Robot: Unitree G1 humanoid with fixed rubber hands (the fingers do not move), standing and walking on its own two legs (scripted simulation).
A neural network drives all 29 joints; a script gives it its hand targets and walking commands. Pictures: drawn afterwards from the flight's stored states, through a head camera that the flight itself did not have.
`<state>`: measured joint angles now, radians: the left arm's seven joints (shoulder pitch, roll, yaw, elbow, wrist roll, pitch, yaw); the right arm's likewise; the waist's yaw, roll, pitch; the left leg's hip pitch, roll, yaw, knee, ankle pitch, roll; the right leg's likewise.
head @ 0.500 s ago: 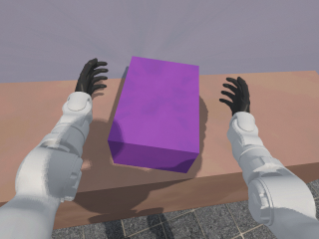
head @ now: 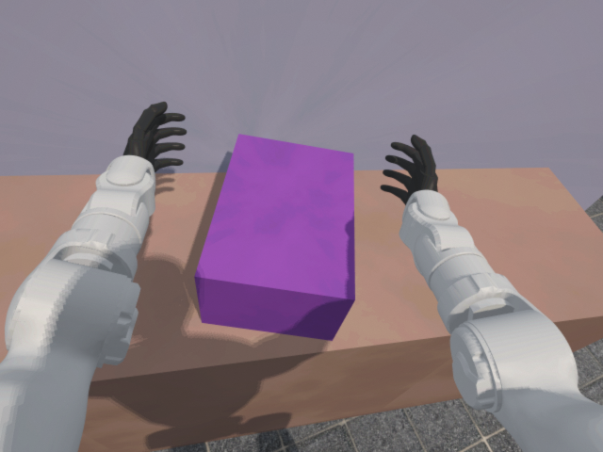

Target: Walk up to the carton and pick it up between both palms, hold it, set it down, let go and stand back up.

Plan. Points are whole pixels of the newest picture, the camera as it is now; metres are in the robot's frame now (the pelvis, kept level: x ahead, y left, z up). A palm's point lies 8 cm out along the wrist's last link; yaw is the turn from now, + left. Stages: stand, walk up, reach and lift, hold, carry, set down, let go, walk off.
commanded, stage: set down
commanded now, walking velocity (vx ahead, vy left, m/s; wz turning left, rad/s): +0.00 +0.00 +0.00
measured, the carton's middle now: (283, 232) +0.49 -0.02 -0.03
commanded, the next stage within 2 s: none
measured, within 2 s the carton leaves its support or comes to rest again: neither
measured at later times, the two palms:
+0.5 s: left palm (148, 213) +0.44 +0.17 +0.07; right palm (420, 246) +0.38 -0.19 +0.07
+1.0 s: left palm (122, 271) +0.37 +0.19 +0.05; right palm (422, 297) +0.31 -0.18 +0.05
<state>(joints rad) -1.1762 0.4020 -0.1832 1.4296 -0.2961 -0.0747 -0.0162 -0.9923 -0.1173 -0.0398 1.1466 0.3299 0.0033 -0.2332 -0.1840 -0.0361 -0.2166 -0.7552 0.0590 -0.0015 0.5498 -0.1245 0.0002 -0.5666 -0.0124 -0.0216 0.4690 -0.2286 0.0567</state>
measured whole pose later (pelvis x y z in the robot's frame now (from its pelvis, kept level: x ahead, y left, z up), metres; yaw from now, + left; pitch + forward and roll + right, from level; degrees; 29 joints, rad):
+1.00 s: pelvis +0.00 +0.00 +0.01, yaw -1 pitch +2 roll -2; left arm -0.46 0.30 0.00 0.72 -0.21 0.01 -0.10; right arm -0.27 -0.04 0.02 0.55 0.23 -0.09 -0.33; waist -0.04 -0.03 0.00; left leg -0.38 0.06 0.05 0.49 -0.16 0.01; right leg -0.21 -0.02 0.03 0.40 -0.24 0.06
